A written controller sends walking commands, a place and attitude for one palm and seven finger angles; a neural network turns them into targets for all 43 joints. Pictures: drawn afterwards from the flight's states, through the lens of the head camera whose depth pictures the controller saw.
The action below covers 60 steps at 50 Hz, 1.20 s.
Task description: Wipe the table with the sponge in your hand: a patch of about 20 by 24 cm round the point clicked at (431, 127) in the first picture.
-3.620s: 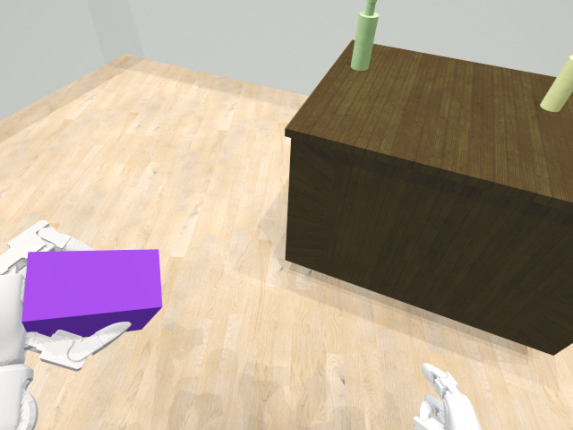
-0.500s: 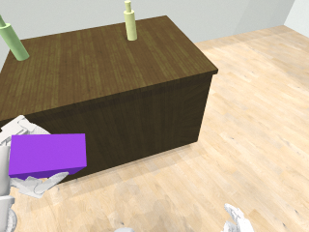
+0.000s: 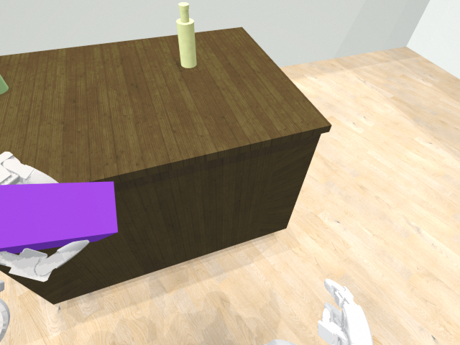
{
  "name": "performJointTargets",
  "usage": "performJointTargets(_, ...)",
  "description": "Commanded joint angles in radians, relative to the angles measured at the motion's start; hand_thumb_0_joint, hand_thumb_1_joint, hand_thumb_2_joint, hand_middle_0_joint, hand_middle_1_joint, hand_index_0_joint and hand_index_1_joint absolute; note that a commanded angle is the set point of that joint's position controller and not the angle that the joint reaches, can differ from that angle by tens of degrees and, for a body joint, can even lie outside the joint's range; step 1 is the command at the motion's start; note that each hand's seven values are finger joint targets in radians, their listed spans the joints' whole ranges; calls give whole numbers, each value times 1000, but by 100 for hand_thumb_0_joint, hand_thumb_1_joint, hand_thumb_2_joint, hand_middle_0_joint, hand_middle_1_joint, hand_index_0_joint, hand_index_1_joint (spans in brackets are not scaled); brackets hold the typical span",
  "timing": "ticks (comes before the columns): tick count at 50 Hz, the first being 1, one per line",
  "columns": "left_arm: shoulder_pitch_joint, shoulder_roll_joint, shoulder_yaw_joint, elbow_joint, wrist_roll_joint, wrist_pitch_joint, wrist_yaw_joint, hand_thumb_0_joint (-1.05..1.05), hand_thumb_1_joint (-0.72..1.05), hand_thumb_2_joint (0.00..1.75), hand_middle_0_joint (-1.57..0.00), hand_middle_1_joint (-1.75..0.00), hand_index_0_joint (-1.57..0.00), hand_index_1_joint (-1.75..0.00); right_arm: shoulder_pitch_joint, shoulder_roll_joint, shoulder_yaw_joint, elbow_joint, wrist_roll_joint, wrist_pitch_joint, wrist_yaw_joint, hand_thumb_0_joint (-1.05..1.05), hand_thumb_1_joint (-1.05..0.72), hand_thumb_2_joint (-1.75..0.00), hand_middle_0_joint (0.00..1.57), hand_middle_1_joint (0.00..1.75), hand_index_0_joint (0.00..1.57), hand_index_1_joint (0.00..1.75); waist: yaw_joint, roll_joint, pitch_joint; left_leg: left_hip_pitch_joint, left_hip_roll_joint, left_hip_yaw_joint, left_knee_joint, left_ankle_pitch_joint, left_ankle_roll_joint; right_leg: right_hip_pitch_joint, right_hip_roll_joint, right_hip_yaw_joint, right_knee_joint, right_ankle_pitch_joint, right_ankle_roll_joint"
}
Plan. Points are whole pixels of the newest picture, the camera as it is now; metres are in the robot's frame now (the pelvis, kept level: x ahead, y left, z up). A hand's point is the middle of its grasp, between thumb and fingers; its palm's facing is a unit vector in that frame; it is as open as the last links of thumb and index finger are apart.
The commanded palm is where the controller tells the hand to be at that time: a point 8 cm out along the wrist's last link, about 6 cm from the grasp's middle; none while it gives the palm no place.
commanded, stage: take the last steps up to it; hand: left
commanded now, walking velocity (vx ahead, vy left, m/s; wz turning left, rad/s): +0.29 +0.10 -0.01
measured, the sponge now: (72, 217) +0.24 +0.21 +0.17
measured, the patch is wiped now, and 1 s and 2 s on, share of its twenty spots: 0.00 0.00 0.00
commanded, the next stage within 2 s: come to a stop and stand still in 0.66 s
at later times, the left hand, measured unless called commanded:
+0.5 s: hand (78, 156) +0.32 +0.23 +0.19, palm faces +0.37 -0.81 -0.45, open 9.8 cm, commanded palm +0.27 +0.29 +0.18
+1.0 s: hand (87, 135) +0.38 +0.25 +0.18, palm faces +0.41 -0.79 -0.46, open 9.8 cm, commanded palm +0.32 +0.28 +0.18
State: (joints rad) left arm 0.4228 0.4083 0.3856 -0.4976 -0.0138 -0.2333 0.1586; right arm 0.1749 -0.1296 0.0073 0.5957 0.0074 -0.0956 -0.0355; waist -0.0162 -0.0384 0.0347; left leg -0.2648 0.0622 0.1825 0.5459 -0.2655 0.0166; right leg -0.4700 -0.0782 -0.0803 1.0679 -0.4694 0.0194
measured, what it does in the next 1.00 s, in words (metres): walks ahead: right foot, then left foot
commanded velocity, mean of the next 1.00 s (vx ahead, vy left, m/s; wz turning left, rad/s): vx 0.12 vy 0.09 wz -0.01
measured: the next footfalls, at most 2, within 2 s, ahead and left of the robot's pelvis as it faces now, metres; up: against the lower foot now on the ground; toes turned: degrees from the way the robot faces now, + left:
right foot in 0.14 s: +0.13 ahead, -0.11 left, +0.00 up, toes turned -8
left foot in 0.52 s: +0.22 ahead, +0.15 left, +0.00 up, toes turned +9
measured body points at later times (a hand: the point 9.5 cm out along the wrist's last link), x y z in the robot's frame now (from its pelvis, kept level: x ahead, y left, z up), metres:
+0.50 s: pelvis +0.11 +0.01 +0.00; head +0.14 +0.01 +0.45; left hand +0.29 +0.27 +0.22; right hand +0.28 -0.26 -0.07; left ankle +0.17 +0.14 -0.72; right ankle +0.09 -0.11 -0.73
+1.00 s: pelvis +0.16 +0.01 +0.01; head +0.18 -0.02 +0.45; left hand +0.35 +0.29 +0.20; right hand +0.32 -0.21 -0.10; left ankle +0.14 +0.14 -0.69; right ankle +0.18 -0.07 -0.73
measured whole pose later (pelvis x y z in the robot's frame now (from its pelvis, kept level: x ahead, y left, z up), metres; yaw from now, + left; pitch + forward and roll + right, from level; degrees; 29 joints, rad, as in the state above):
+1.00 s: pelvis +0.16 +0.01 +0.01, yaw -1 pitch -1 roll +2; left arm 0.45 0.35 0.36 -0.42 -0.02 -0.21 0.15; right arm 0.19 -0.19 0.02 0.65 0.00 -0.06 -0.05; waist 0.00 0.02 0.05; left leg -0.35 0.02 0.05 0.85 -0.42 -0.03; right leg -0.27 -0.03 -0.11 0.54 -0.26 -0.06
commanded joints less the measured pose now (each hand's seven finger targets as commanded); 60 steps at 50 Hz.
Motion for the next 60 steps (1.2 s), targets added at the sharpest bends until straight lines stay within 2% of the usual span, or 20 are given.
performJointTargets(1,52,114,96,-246,-15,-74,6,0,10,130,-120,-160,-120,-160,-37,-180,-56,-111,2,-63,-11,0,-90,-90,20,30,20,30,18,275,-94,-8,210,-174,-251,118,148,92,4,-63,-255,98,19)
performJointTargets(6,-15,110,90,-110,-6,-45,6,0,10,130,-120,-160,-120,-160,-28,-177,-58,-94,4,-44,-36,0,-90,-90,20,30,20,30,27,81,-126,-106,134,-86,45,-63,69,365,16,-57,-589,187,1)
performJointTargets(8,-46,163,121,-75,-2,-33,9,0,10,130,-120,-160,-120,-160,-70,-153,-53,-118,2,-34,-31,0,-90,-90,20,30,20,30,41,-334,-116,-437,-47,-61,558,-300,0,495,-351,612,-791,261,-181)
performJointTargets(9,-101,157,118,-77,-10,-34,9,0,10,130,-120,-160,-120,-160,-81,-167,-50,-110,-3,-39,-24,0,-90,-90,20,30,20,30,35,-243,-103,-456,-17,-181,684,-254,-12,458,-404,642,-810,268,-202)
performJointTargets(15,-71,148,90,-193,8,-93,1,0,10,130,-120,-160,-120,-160,-86,-164,-41,-85,-8,-12,-17,0,-90,-90,20,30,20,30,10,-74,-112,-340,39,-158,537,-70,-38,378,-256,146,-717,677,-147)
performJointTargets(23,55,149,139,-282,-13,-77,38,0,10,130,-120,-160,-120,-160,-27,-155,-69,-149,-13,-17,-24,0,-90,-90,20,30,20,30,21,-46,-185,6,-41,-3,-43,92,-25,374,-182,81,-609,529,-110)
performJointTargets(25,49,126,123,-267,-17,-79,37,0,10,130,-120,-160,-120,-160,-9,-183,-81,-151,-3,-8,-37,0,-90,-90,20,30,20,30,3,119,-192,184,38,-93,-142,158,11,243,-93,23,-387,407,-50)
performJointTargets(26,18,117,113,-277,-19,-86,35,0,10,130,-120,-160,-120,-160,-17,-211,-88,-158,2,-6,-35,0,-90,-90,20,30,20,30,8,317,-205,283,222,-346,-156,315,101,54,9,-44,-202,44,-3)
performJointTargets(27,8,135,121,-232,-16,-91,32,0,10,130,-120,-160,-120,-160,-10,-200,-83,-165,7,-8,-31,0,-90,-90,20,30,20,30,12,320,-179,249,329,-504,-216,365,187,-35,57,-16,-27,-206,-3)
performJointTargets(29,-24,154,120,-145,-13,-75,14,0,10,130,-120,-160,-120,-160,-37,-190,-71,-144,-1,-16,-35,0,-90,-90,20,30,20,30,12,295,-100,122,333,-477,-251,169,215,-83,3,35,49,-148,1)
performJointTargets(34,-64,96,34,-269,-11,-62,0,0,10,130,-120,-160,-120,-160,-33,-188,-59,-133,10,-44,-21,0,-90,-90,20,30,20,30,15,289,-105,58,196,-219,-214,198,150,63,23,-33,-213,38,14)
performJointTargets(39,-36,157,98,-254,-11,-37,19,0,10,130,-120,-160,-120,-160,-43,-176,-33,-128,-2,-58,-33,0,-90,-90,20,30,20,30,24,215,-127,-9,183,-194,-143,74,88,271,56,-62,-542,156,14)
performJointTargets(42,-44,169,116,-175,-11,-29,25,0,10,130,-120,-160,-120,-160,-32,-138,-20,-128,-7,-39,-33,0,-90,-90,20,30,20,30,-3,-80,-133,-126,20,-84,113,-93,-14,348,-167,288,-718,462,-82)
performJointTargets(44,-54,151,113,-113,-29,-7,15,0,10,130,-120,-160,-120,-160,-53,-152,-34,-126,-1,-38,-24,0,-90,-90,20,30,20,30,16,-231,-107,-167,-44,-132,348,-220,-40,304,-266,420,-776,577,-148)
performJointTargets(49,-9,108,83,-87,-11,-29,12,0,10,130,-120,-160,-120,-160,-85,-133,-6,-122,-2,-11,-28,0,-90,-90,20,30,20,30,16,-102,-174,-162,-28,-148,252,-153,-46,465,-207,145,-625,995,-122)
performJointTargets(52,40,125,92,-169,-7,-35,20,0,10,130,-120,-160,-120,-160,-83,-143,-17,-143,-11,-6,-37,0,-90,-90,20,30,20,30,35,-94,-189,-106,-48,-119,99,-94,-36,478,-180,142,-623,948,-117)
performJointTargets(55,47,132,85,-293,-15,-30,27,0,10,130,-120,-160,-120,-160,-52,-154,-30,-159,-10,3,-38,0,-90,-90,20,30,20,30,16,-18,-231,32,-40,-127,-102,116,-33,453,-142,118,-571,812,-76)
performJointTargets(57,46,152,95,-352,-18,-36,34,0,10,130,-120,-160,-120,-160,-53,-191,-48,-176,-6,1,-42,0,-90,-90,20,30,20,30,26,146,-234,122,99,-244,-138,477,4,351,-37,75,-512,558,-19)
performJointTargets(59,104,167,121,-304,-21,-39,29,0,10,130,-120,-160,-120,-160,-45,-191,-53,-176,-4,-8,-44,0,-90,-90,20,30,20,30,39,258,-190,117,185,-303,-180,503,51,247,29,52,-476,173,-5)
performJointTargets(60,-895,832,621,-321,89,-125,12,0,10,130,-120,-160,-120,-160,100,-196,-87,-112,-58,-86,-35,0,-90,-90,20,30,20,30,87,80,18,-244,114,-160,86,225,53,257,-79,209,-661,324,-11)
